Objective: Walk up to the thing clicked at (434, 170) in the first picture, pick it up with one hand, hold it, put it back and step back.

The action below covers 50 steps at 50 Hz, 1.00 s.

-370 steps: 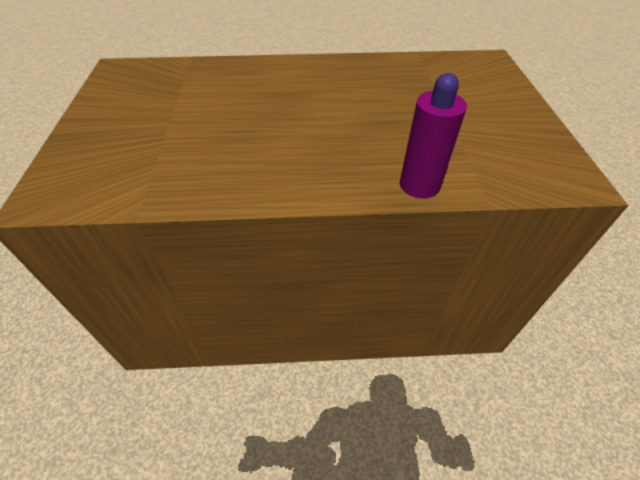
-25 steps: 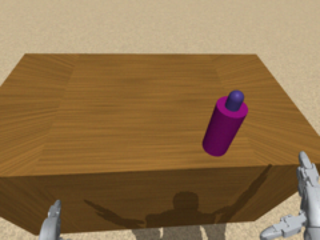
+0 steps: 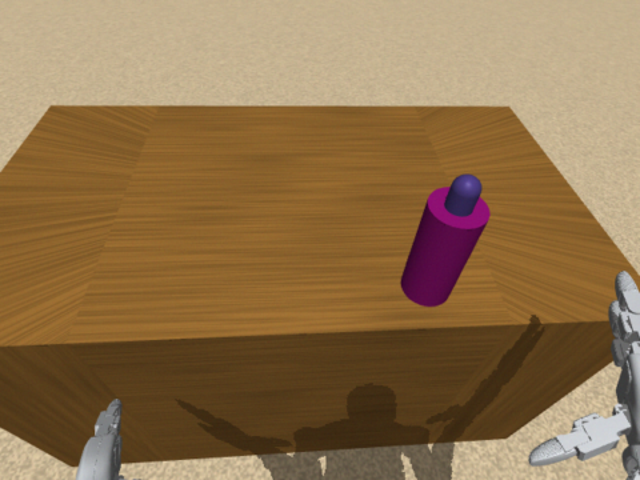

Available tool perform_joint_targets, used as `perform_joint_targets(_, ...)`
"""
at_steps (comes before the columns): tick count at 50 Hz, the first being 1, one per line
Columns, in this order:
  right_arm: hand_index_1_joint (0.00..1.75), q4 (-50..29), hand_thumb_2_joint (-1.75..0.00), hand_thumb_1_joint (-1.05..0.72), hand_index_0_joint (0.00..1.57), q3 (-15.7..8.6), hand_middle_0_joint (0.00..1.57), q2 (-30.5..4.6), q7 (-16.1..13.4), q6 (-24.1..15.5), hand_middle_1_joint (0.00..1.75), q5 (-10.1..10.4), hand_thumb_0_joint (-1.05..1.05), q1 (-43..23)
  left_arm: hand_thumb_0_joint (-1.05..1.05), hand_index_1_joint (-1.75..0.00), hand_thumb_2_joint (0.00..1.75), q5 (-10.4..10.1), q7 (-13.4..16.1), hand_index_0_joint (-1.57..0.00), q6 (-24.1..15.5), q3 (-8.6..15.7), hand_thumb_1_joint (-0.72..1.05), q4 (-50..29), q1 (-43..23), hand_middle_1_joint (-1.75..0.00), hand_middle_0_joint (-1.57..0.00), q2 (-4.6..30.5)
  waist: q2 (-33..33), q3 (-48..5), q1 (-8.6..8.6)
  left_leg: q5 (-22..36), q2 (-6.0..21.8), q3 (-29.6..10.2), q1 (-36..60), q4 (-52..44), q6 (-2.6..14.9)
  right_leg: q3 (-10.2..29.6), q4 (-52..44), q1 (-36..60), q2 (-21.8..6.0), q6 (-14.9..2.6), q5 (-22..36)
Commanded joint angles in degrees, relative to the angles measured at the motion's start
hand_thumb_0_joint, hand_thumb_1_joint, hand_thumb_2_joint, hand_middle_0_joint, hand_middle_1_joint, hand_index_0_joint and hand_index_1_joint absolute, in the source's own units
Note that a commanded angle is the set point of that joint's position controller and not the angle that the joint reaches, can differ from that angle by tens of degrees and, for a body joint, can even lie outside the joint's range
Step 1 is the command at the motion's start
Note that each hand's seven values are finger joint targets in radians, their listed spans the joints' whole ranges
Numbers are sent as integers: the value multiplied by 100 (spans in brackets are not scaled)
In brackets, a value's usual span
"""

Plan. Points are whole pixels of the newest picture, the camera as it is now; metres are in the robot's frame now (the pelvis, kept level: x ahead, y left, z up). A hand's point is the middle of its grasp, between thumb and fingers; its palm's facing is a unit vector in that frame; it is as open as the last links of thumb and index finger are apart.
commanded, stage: go down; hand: right
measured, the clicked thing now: (444, 239) +0.43 -0.20 +0.04
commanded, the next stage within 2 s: none
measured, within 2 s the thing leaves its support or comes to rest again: neither
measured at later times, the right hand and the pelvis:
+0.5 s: hand (598, 337) +0.23 -0.30 +0.10, palm faces +0.33 +0.91 -0.27, open 17.5 cm; pelvis -0.01 +0.00 +0.00, yaw -1 degrees
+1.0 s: hand (614, 291) +0.29 -0.35 +0.10, palm faces +0.18 +0.98 -0.02, open 17.7 cm; pelvis +0.00 -0.01 -0.01, yaw -1 degrees
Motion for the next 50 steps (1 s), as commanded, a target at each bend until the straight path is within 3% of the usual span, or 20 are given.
perform_joint_targets(1,6,-1320,-5,58,5,-647,5,-1105,-111,-385,6,84,0,-354,0,-6,7,0,62,-5,-317,300,-54,-774,-576,-6,-5,810,-168,-419,-55,377,-186,367,-153,-496,153,-457,-421,60,270,-261,431)
perform_joint_targets(2,6,-1359,-5,57,5,-625,5,-1082,-100,-406,6,80,0,-381,0,-6,7,1,46,-5,-333,135,-54,-883,-630,-6,-5,688,-26,-411,-53,364,-186,365,-144,-508,146,-455,-403,59,268,-272,439)
perform_joint_targets(4,6,-1463,-5,56,5,-690,5,-1145,-107,-430,6,88,0,-441,0,-6,7,-4,75,-5,-352,372,-54,-1018,-682,-6,-5,943,16,-434,-10,244,-204,372,-173,-523,149,-452,-440,78,253,-270,311)
perform_joint_targets(6,5,-1447,-4,50,6,-588,5,-1023,-87,-448,5,99,0,-316,0,-3,0,1,64,-7,-343,250,-50,-935,-558,-5,-5,809,39,-329,-3,243,-200,378,-196,-539,147,-468,-429,88,261,-273,316)
perform_joint_targets(7,5,-1464,-4,52,6,-442,5,-536,-26,-609,5,-16,0,-146,0,-5,3,154,-7,-6,-344,-44,-54,-705,-667,-6,-5,404,246,-575,87,357,-247,324,-288,-410,86,-374,-242,73,285,-273,341)
perform_joint_targets(9,6,-1121,-5,55,6,-902,4,-942,-20,-633,6,55,0,-260,0,-5,4,135,52,-5,-334,250,-55,-574,-697,-5,-5,715,194,-544,52,375,-204,283,-350,-397,70,-389,-190,26,315,-277,342)
perform_joint_targets(13,6,-956,-5,59,5,-1089,3,-1131,102,-673,6,193,0,-880,0,-5,3,166,78,-6,-297,381,-54,-463,-937,-5,-5,955,58,-503,165,151,-212,253,-534,-377,77,-351,-201,-81,308,-260,54)
perform_joint_targets(15,6,-841,-6,57,5,-1200,3,-1299,211,-711,6,281,0,-1270,0,-4,3,132,108,-6,-298,172,-54,-433,-987,-5,-5,723,72,-598,128,169,-197,238,-498,-364,73,-317,-156,-82,311,-264,55)
perform_joint_targets(17,6,-434,-6,57,5,-1244,3,-1360,436,-700,6,451,0,-1734,0,-5,3,103,201,-6,-304,184,-54,-382,-1149,-5,-5,819,208,-543,215,145,-186,213,-608,-377,51,-275,-136,-93,298,-276,19)
perform_joint_targets(20,6,57,-6,57,5,-1370,3,-1677,859,-593,6,706,0,-2518,0,-4,3,64,333,-6,-309,-73,-54,-214,-1298,-5,-5,698,106,-640,234,-100,-79,41,-667,-488,28,-253,-83,-143,343,-283,-161)
perform_joint_targets(23,6,761,-5,57,6,-1502,4,-1998,1347,-407,6,943,0,-2890,0,-4,3,25,482,-6,-344,-103,-54,-172,-1178,-5,-5,866,17,-900,281,210,-85,87,-574,-371,25,-189,-96,-60,328,-286,33)
perform_joint_targets(25,6,1000,-6,55,6,-1543,4,-2137,1651,-343,6,1081,0,-3242,0,-4,3,-11,556,-6,-359,-343,-54,-110,-1155,-5,-5,704,-191,-1017,196,433,-115,148,-507,-256,54,-176,-125,-39,300,-260,211)
perform_joint_targets(30,6,2075,-5,60,5,-1867,3,-2543,2263,-32,6,1448,0,-3418,0,-4,4,-63,687,-5,-411,-335,-55,-97,-735,-5,-5,889,-276,-1072,172,701,-188,331,-527,-123,114,-150,-119,-168,278,-255,426)
perform_joint_targets(33,6,1956,-5,61,5,-2013,3,-2899,2515,-50,6,1589,0,-4035,0,-5,5,-70,690,-5,-494,-467,-55,-323,-1005,-5,-5,878,-401,-1068,100,434,-215,327,-584,-135,159,-131,-128,-348,242,-245,188)
perform_joint_targets(35,6,2386,-5,60,5,-1984,3,-2894,2628,1,6,1612,0,-4014,0,-4,4,-68,722,-5,-532,-416,-55,-106,-991,-5,-5,894,-317,-1159,125,491,-195,271,-621,-107,154,-138,-44,-350,254,-267,215)
perform_joint_targets(36,6,2381,-6,61,5,-1910,3,-2837,2719,-8,6,1653,0,-4168,0,-5,5,-72,719,-5,-565,-584,-55,-156,-1040,-5,-5,764,-346,-1173,149,538,-210,272,-661,-72,155,-135,-29,-351,241,-264,256)
perform_joint_targets(40,6,2607,-6,60,4,-2005,3,-3141,2945,-14,6,1716,0,-4606,0,-5,5,-30,854,-5,-667,-600,-55,-251,-1054,-5,-5,919,-323,-1600,209,781,-168,199,-609,9,130,-138,173,-244,275,-303,458)
perform_joint_targets(44,5,2841,-5,57,5,-2107,4,-3396,3148,22,5,1811,0,-4962,0,-5,5,-31,941,-5,-712,-739,-55,-179,-952,-5,-5,878,-462,-1578,200,616,-174,198,-700,44,142,-110,185,-376,270,-294,287)
perform_joint_targets(49,6,3272,-6,56,5,-2161,4,-3602,3406,155,6,1896,0,-5183,0,-5,5,-27,1040,-5,-765,-724,-55,-157,-744,-5,-5,956,-536,-1696,248,913,-180,221,-793,165,142,-80,319,-412,265,-289,612)
perform_joint_targets(50,5,3253,-6,55,5,-2143,4,-3642,3447,169,5,1897,0,-5362,0,-5,5,-19,1062,-5,-789,-737,-55,-210,-695,-5,-5,963,-485,-1734,333,934,-171,194,-823,158,131,-97,359,-363,271,-306,604)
